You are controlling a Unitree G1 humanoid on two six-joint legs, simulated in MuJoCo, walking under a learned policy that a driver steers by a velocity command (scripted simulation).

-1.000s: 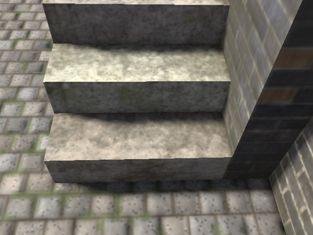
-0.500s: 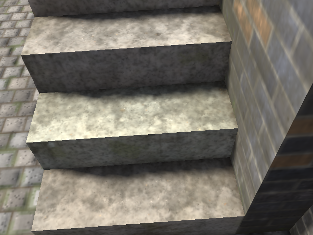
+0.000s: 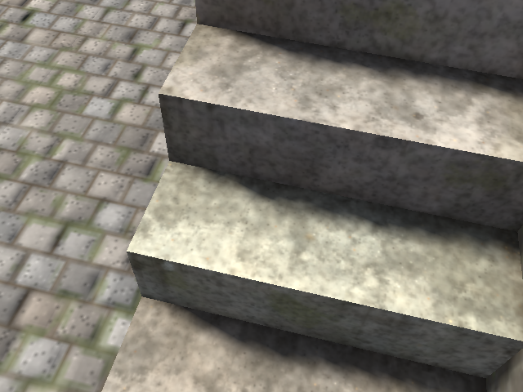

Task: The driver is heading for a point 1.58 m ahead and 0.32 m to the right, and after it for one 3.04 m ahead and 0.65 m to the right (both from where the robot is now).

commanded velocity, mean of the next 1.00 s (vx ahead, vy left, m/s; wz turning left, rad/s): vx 0.04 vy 0.00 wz -0.21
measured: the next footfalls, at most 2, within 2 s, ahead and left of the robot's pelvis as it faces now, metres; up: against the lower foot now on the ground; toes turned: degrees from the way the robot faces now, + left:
right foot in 0.38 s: +0.07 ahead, -0.12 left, +0.00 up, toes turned +2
left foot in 0.72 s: +0.05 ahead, +0.14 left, +0.00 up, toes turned -12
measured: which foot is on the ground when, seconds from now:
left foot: down 0.00-0.44, up 0.46-0.70, down 0.72-1.00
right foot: up 0.00-0.36, down 0.38-0.72, up 0.74-1.00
